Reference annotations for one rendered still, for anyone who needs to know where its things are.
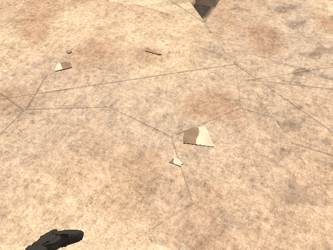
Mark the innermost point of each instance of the left robot hand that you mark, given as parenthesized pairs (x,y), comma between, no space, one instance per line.
(54,239)

